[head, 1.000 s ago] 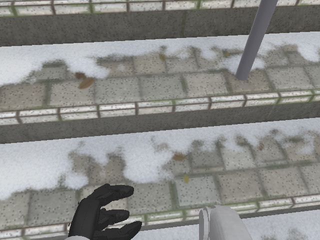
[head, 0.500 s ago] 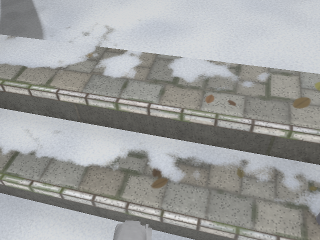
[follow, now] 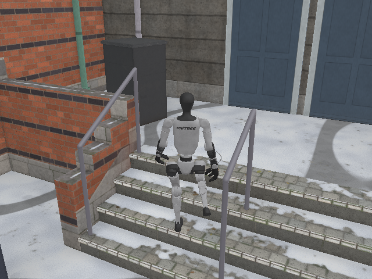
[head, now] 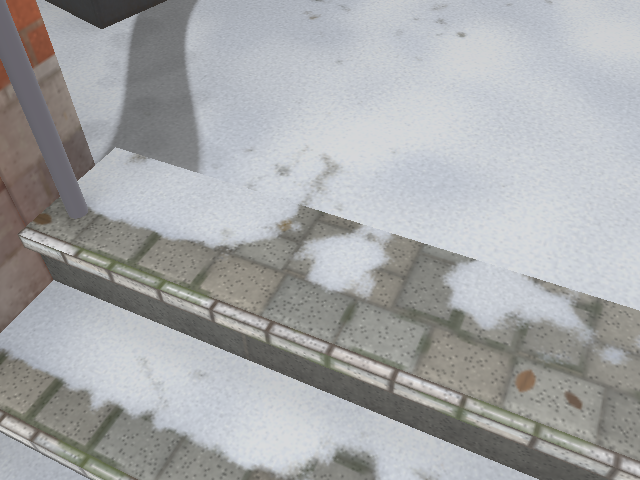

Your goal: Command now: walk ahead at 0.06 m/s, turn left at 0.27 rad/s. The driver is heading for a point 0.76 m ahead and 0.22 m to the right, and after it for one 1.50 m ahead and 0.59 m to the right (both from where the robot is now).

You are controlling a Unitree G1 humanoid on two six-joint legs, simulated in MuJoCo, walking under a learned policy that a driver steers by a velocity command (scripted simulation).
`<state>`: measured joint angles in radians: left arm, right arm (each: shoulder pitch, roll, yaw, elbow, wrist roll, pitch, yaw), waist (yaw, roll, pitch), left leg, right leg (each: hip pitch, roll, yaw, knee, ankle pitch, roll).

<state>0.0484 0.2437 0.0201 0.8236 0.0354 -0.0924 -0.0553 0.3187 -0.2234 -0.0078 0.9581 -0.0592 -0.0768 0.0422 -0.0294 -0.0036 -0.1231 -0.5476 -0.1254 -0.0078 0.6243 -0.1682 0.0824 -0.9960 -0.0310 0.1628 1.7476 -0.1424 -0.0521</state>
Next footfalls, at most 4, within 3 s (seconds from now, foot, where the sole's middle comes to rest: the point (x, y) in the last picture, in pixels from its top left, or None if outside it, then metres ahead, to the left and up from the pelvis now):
0.38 right None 0.05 -0.20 -0.75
0.80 left None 0.12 -0.02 -0.75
1.20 right None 0.29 -0.21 -0.58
1.86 left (307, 288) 0.77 0.04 -0.40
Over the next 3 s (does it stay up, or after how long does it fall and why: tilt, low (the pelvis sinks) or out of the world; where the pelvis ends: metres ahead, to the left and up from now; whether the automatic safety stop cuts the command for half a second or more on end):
stays up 1.30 -0.16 0.37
